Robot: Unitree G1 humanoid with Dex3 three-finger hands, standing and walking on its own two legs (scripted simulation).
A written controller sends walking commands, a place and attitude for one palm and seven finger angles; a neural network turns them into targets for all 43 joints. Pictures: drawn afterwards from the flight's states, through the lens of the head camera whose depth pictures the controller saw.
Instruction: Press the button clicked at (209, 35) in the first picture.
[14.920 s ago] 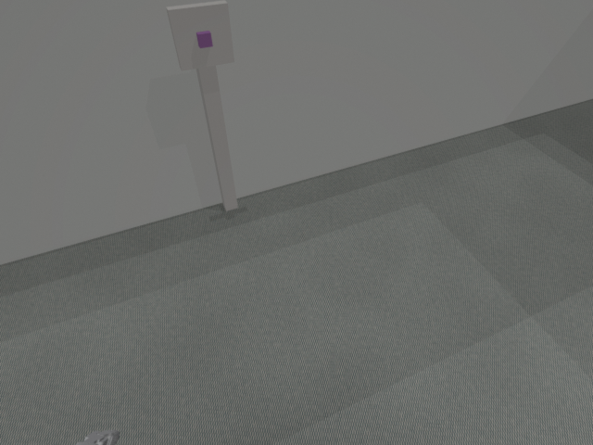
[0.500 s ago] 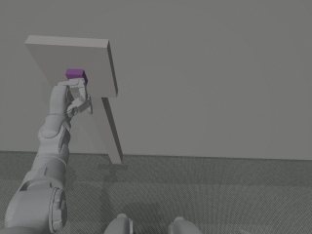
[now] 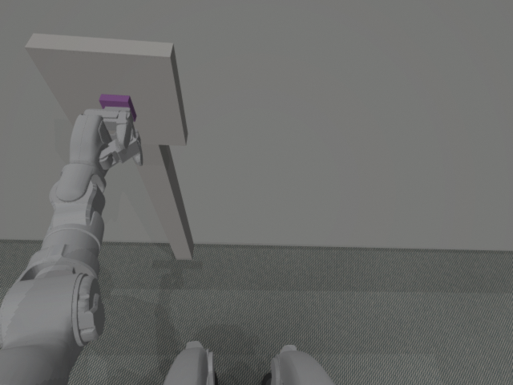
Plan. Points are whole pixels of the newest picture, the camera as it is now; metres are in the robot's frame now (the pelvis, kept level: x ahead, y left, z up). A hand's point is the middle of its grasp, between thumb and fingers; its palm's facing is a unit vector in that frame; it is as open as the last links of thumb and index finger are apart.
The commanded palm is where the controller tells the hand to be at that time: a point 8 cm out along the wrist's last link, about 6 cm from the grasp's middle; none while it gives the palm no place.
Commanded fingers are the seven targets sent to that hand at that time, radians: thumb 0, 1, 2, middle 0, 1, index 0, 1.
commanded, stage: press the button with the knuckle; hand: left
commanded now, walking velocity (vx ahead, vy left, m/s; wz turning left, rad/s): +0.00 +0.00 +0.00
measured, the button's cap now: (119, 105) +0.52 +0.20 +0.10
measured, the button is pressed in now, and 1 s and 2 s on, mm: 6 0 0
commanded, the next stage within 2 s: hold the button down briefly in 0.08 s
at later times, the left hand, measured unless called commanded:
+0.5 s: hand (134, 142) +0.47 +0.17 +0.07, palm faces -0.06 -1.00 -0.03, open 3.4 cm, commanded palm +0.48 +0.22 +0.08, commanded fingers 0.00 0.90 0.90 -1.30 -1.50 -1.30 -1.50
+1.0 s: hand (134, 151) +0.46 +0.17 +0.07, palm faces -0.02 -1.00 -0.01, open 3.3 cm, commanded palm +0.42 +0.22 +0.08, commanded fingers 0.00 0.90 0.90 -1.30 -1.50 -1.30 -1.50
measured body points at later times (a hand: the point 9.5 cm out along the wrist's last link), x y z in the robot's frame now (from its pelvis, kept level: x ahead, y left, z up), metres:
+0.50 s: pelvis -0.03 +0.01 -0.01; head +0.07 +0.04 +0.42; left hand +0.47 +0.23 +0.08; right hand -0.01 -0.26 -0.11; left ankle +0.05 +0.10 -0.66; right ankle +0.02 -0.10 -0.66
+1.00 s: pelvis -0.01 +0.01 +0.00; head +0.09 +0.03 +0.44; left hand +0.45 +0.23 +0.07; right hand +0.03 -0.25 -0.11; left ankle +0.05 +0.10 -0.66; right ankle +0.02 -0.10 -0.66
